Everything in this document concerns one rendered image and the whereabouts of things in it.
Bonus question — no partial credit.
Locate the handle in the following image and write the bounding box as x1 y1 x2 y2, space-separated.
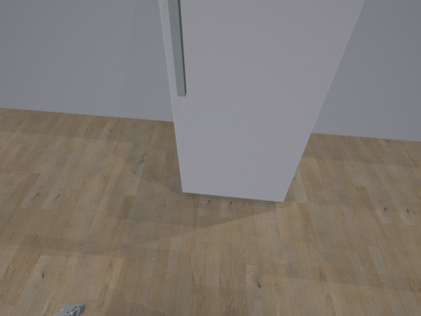
168 0 187 97

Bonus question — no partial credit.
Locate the fridge door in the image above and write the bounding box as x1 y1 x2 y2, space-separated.
161 0 363 199

